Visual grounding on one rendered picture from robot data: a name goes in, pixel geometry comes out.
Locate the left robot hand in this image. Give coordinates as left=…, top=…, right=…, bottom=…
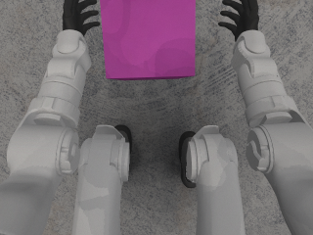
left=62, top=0, right=100, bottom=36

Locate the right robot shin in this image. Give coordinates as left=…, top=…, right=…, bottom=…
left=186, top=125, right=239, bottom=183

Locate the robot right thigh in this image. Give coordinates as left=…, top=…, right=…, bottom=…
left=186, top=133, right=246, bottom=235

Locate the right robot upper arm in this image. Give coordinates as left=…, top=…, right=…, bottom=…
left=246, top=121, right=313, bottom=235

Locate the carton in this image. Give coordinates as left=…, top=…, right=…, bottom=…
left=100, top=0, right=196, bottom=80

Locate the robot right forearm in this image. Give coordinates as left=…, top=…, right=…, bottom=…
left=231, top=29, right=313, bottom=131

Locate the left robot upper arm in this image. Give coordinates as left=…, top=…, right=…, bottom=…
left=0, top=124, right=81, bottom=235

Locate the robot left forearm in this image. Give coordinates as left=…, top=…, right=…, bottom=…
left=7, top=29, right=92, bottom=169

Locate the right robot hand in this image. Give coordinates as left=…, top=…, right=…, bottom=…
left=218, top=0, right=259, bottom=42

